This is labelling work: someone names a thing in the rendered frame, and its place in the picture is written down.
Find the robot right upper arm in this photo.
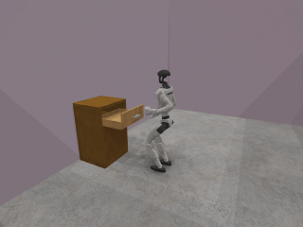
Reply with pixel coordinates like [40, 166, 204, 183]
[170, 86, 176, 107]

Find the robot left upper arm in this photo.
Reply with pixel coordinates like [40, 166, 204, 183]
[155, 88, 173, 111]

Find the drawer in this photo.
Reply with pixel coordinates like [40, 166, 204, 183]
[101, 104, 144, 130]

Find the cabinet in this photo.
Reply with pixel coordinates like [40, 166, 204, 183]
[73, 96, 128, 169]

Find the left robot hand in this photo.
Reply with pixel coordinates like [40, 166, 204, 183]
[144, 106, 152, 115]

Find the robot torso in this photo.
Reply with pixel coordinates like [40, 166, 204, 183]
[156, 86, 172, 129]

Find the robot head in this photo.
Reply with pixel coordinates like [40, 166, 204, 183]
[157, 69, 170, 89]

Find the robot left forearm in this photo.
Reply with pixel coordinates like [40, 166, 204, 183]
[151, 105, 171, 114]

